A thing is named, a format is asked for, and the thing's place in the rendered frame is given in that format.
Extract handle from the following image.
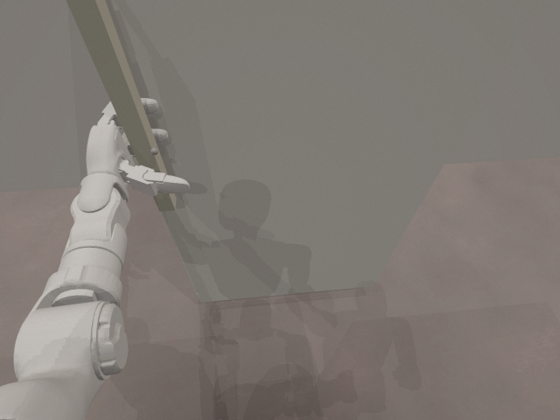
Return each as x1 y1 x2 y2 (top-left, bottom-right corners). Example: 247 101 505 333
66 0 176 212

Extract fridge door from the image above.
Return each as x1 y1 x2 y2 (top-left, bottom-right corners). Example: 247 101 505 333
105 0 541 303

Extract left robot upper arm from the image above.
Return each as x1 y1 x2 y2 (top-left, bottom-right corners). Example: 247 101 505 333
0 300 129 420

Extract robot left hand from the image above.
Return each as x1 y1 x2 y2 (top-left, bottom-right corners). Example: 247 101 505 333
87 98 190 196

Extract robot left forearm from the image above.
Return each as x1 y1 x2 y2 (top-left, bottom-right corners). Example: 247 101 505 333
13 173 130 381

